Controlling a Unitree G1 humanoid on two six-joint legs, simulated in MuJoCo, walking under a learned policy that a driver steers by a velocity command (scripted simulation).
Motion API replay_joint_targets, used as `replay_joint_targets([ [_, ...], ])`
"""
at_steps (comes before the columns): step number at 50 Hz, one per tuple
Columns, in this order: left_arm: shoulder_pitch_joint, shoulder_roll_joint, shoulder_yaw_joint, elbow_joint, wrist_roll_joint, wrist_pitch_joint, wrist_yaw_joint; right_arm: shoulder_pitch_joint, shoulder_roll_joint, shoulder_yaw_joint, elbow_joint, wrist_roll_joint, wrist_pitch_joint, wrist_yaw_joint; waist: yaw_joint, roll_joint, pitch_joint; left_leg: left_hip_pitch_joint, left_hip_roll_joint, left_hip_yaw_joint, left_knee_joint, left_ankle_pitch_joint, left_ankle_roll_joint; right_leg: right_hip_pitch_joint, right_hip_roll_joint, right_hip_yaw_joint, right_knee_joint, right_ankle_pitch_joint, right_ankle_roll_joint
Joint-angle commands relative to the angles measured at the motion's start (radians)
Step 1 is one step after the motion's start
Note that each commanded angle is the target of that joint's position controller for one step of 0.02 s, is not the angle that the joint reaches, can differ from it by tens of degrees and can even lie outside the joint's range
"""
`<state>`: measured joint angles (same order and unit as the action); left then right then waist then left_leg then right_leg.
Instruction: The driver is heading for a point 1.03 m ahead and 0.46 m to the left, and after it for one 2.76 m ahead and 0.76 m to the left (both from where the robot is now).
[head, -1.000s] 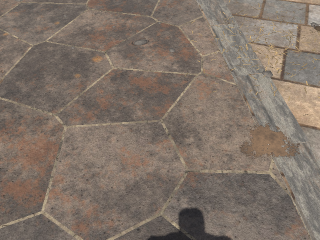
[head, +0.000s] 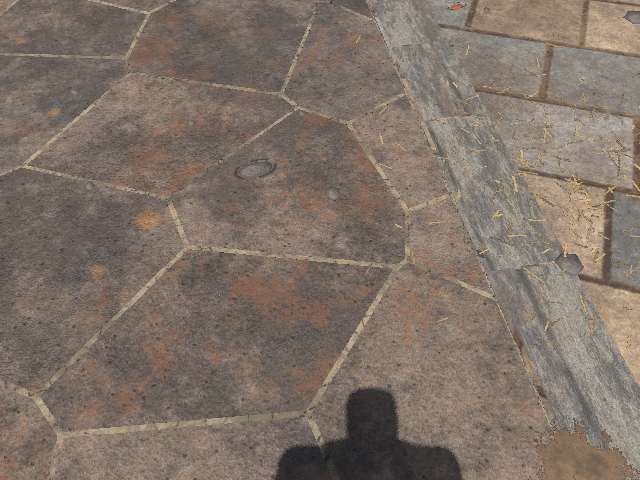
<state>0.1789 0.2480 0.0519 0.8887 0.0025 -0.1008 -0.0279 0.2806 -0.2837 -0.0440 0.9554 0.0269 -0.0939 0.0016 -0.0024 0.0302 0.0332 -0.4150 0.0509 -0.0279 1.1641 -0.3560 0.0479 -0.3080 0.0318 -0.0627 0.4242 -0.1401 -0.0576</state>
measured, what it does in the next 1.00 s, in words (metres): walks ahead, turning left: left foot, then right foot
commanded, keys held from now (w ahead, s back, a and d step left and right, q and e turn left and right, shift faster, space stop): w+q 1.00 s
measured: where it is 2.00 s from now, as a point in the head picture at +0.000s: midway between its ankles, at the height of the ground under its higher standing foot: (197, 337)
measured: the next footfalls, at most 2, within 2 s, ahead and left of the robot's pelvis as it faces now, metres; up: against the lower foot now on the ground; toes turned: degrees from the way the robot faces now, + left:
left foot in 0.40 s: +0.38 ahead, +0.17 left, +0.00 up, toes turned +13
right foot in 0.88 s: +0.71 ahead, +0.08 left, +0.00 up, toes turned +31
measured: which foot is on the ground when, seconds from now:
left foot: up 0.00-0.38, down 0.40-0.90, up 0.92-1.00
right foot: down 0.00-0.40, up 0.42-0.86, down 0.88-1.00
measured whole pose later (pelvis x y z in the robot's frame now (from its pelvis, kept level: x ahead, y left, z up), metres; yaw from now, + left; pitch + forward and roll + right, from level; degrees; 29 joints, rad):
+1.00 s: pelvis +0.57 +0.12 -0.01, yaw +31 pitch +2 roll -1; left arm 0.11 0.26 0.06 0.74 0.01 -0.12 -0.01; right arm 0.34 -0.29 -0.07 0.77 0.03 -0.03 -0.02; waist -0.03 0.03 0.01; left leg -0.36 -0.05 -0.12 1.15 -0.45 0.03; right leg -0.37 0.03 -0.03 0.50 -0.17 -0.02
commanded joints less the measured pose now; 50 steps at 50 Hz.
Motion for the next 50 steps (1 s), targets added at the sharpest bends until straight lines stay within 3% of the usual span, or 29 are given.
replay_joint_targets([
  [1,0.028,0.099,0.021,-0.026,0.006,-0.017,0.000,0.035,-0.054,-0.020,-0.047,0.000,0.010,-0.004,-0.009,-0.103,-0.066,-0.174,0.095,-0.045,-0.033,0.075,-0.010,0.188,-0.269,0.265,-0.264,0.142,-0.172],
  [4,0.058,0.135,0.033,0.000,0.012,-0.024,0.015,-0.031,-0.046,-0.021,-0.076,-0.002,0.032,-0.007,-0.006,-0.084,-0.014,-0.249,0.098,-0.066,-0.139,0.180,-0.034,0.157,-0.272,0.166,-0.315,0.175,-0.174],
  [9,0.076,0.152,0.034,0.013,0.007,-0.020,0.036,-0.175,-0.030,-0.016,-0.129,-0.009,0.023,0.011,0.034,-0.083,0.022,-0.227,0.062,-0.018,-0.427,0.445,-0.032,0.170,-0.236,0.003,-0.347,0.176,-0.122],
  [14,0.152,0.169,0.042,0.048,-0.009,0.007,0.044,-0.299,-0.024,-0.009,-0.203,-0.007,0.025,0.040,0.072,-0.065,0.059,-0.291,0.045,0.022,-0.549,0.396,0.003,0.365,-0.299,-0.054,-0.284,0.241,-0.099],
  [16,0.141,0.187,0.050,0.044,-0.015,0.025,0.049,-0.305,-0.039,-0.016,-0.230,-0.006,0.026,0.055,0.054,-0.081,0.050,-0.276,0.022,0.057,-0.564,0.297,0.031,0.427,-0.321,-0.076,-0.207,0.402,-0.080],
  [17,0.126,0.203,0.054,0.035,-0.015,0.033,0.053,-0.281,-0.055,-0.024,-0.236,-0.006,0.027,0.060,0.032,-0.098,0.023,-0.218,-0.008,0.089,-0.561,0.244,0.048,0.439,-0.323,-0.092,-0.141,0.571,-0.068],
  [18,0.114,0.216,0.058,0.026,-0.014,0.042,0.058,-0.217,-0.078,-0.038,-0.230,-0.006,0.031,0.061,-0.007,-0.116,-0.027,-0.120,-0.047,0.122,-0.554,0.198,0.067,0.439,-0.317,-0.109,-0.032,0.739,-0.054],
  [19,0.096,0.217,0.057,0.016,-0.014,0.053,0.064,-0.079,-0.116,-0.063,-0.199,-0.003,0.033,0.059,-0.084,-0.107,-0.100,0.061,-0.095,0.145,-0.592,0.216,0.096,0.393,-0.286,-0.138,0.156,0.818,-0.029],
  [20,0.105,0.204,0.049,-0.002,-0.006,0.054,0.069,0.092,-0.191,-0.101,-0.159,0.000,0.038,0.044,-0.155,-0.044,-0.194,0.354,-0.065,0.035,-0.616,0.235,0.143,0.202,-0.243,-0.146,0.423,0.655,0.012],
  [21,0.197,0.068,0.006,-0.051,0.024,0.027,0.051,0.144,-0.305,-0.127,-0.153,0.005,0.042,0.029,-0.079,0.210,-0.295,0.731,0.195,-0.480,-0.667,0.120,0.319,-0.253,-0.067,-0.117,0.808,-0.109,0.081],
  [22,0.147,0.095,0.001,-0.063,-0.002,-0.021,0.034,0.163,-0.259,-0.105,-0.177,-0.003,0.034,0.030,-0.102,0.164,-0.419,0.843,0.292,-0.826,-0.848,0.012,0.388,-0.425,0.020,0.112,0.959,-0.460,0.072],
  [23,0.036,0.156,0.019,-0.093,-0.042,-0.048,0.022,0.135,-0.196,-0.088,-0.176,-0.014,0.026,0.030,-0.126,0.104,-0.300,0.777,0.261,-0.687,-0.871,0.052,0.324,-0.525,-0.041,0.161,0.980,-0.383,0.043],
  [24,-0.001,0.154,0.016,-0.105,-0.043,-0.061,0.023,0.072,-0.164,-0.079,-0.187,-0.012,0.019,0.028,-0.095,0.035,-0.201,0.632,0.221,-0.546,-0.870,0.131,0.286,-0.518,-0.088,0.149,0.909,-0.289,0.027],
  [25,-0.006,0.154,0.023,-0.096,-0.019,-0.061,0.032,-0.003,-0.132,-0.069,-0.206,-0.011,0.018,0.028,-0.050,-0.029,-0.133,0.472,0.180,-0.440,-0.882,0.226,0.258,-0.453,-0.126,0.143,0.817,-0.229,0.032],
  [26,0.007,0.164,0.033,-0.095,-0.004,-0.049,0.037,-0.052,-0.106,-0.060,-0.225,-0.020,0.018,0.026,-0.010,-0.015,-0.103,0.355,0.150,-0.374,-0.904,0.315,0.246,-0.368,-0.151,0.146,0.750,-0.192,0.040],
  [28,0.026,0.144,0.035,-0.102,0.006,-0.022,0.039,-0.071,-0.109,-0.060,-0.240,-0.021,0.017,0.018,0.022,0.007,-0.086,0.248,0.119,-0.321,-0.941,0.396,0.251,-0.297,-0.157,0.136,0.672,-0.163,0.068],
  [31,-0.048,0.116,0.029,-0.138,0.015,-0.005,0.045,-0.023,-0.151,-0.072,-0.233,-0.013,0.015,-0.003,0.008,0.008,-0.052,0.188,0.085,-0.249,-0.958,0.464,0.240,-0.314,-0.134,0.114,0.496,-0.028,0.112],
  [35,-0.191,0.084,0.015,-0.186,0.005,-0.013,0.034,0.034,-0.153,-0.073,-0.223,-0.005,0.028,-0.018,-0.050,0.046,-0.032,0.160,0.029,-0.210,-0.938,0.350,0.178,-0.243,-0.071,0.106,0.194,0.214,0.119],
  [39,-0.263,0.114,0.020,-0.226,-0.009,-0.027,0.016,0.089,-0.146,-0.073,-0.205,0.001,0.039,-0.022,-0.074,0.060,-0.026,0.240,0.066,-0.301,-0.871,0.288,0.161,-0.212,-0.042,0.132,0.075,0.221,0.102],
  [42,-0.223,0.150,0.033,-0.226,-0.012,-0.043,0.007,0.081,-0.148,-0.075,-0.211,-0.004,0.049,-0.029,-0.041,0.091,-0.036,0.315,0.097,-0.385,-0.776,0.325,0.145,-0.156,-0.036,0.142,0.035,0.097,0.067],
  [43,-0.156,0.161,0.041,-0.209,-0.010,-0.048,0.009,0.065,-0.139,-0.072,-0.219,-0.005,0.053,-0.029,-0.003,0.102,-0.059,0.311,0.079,-0.388,-0.726,0.366,0.130,-0.066,-0.030,0.123,0.000,0.090,0.046],
  [44,-0.048,0.193,0.056,-0.187,0.002,-0.053,0.015,0.051,-0.106,-0.060,-0.233,-0.009,0.051,-0.025,0.050,0.086,-0.138,0.269,0.026,-0.354,-0.596,0.409,0.100,0.120,-0.066,0.140,-0.005,0.100,0.007],
  [45,0.111,0.250,0.070,-0.175,0.014,-0.052,0.023,0.054,-0.055,-0.039,-0.256,-0.025,0.047,-0.021,0.111,-0.020,-0.283,0.133,-0.043,-0.265,-0.321,0.260,0.062,0.390,-0.236,0.302,0.023,0.055,-0.055],
  [46,0.185,0.310,0.086,-0.140,0.022,-0.036,0.019,0.199,-0.005,-0.025,-0.284,0.006,0.037,-0.020,0.040,-0.369,-0.378,-0.237,-0.174,-0.149,-0.014,-0.238,-0.003,0.682,-0.449,0.772,-0.067,-0.147,-0.215],
  [47,0.161,0.214,0.065,-0.158,-0.006,-0.031,0.015,0.203,-0.114,-0.039,-0.256,0.017,0.037,-0.022,0.056,-0.277,-0.316,-0.358,-0.081,-0.174,0.121,-0.228,-0.014,0.651,-0.462,0.840,-0.102,-0.339,-0.200],
  [48,0.118,0.148,0.048,-0.172,-0.008,-0.023,0.020,0.095,-0.166,-0.054,-0.266,0.011,0.042,-0.021,0.086,-0.170,-0.190,-0.385,-0.046,-0.155,0.148,-0.129,-0.022,0.532,-0.415,0.665,-0.116,-0.320,-0.153],
  [49,0.071,0.139,0.041,-0.177,0.003,-0.015,0.021,0.034,-0.158,-0.056,-0.279,0.000,0.047,-0.022,0.072,-0.096,-0.113,-0.351,-0.012,-0.122,0.129,-0.055,-0.029,0.401,-0.369,0.533,-0.137,-0.196,-0.127],
  [50,0.042,0.126,0.037,-0.169,0.009,-0.011,0.021,-0.003,-0.144,-0.059,-0.294,-0.010,0.047,-0.019,0.054,-0.090,-0.060,-0.332,0.015,-0.119,0.085,-0.008,-0.031,0.307,-0.337,0.451,-0.161,-0.094,-0.122],
])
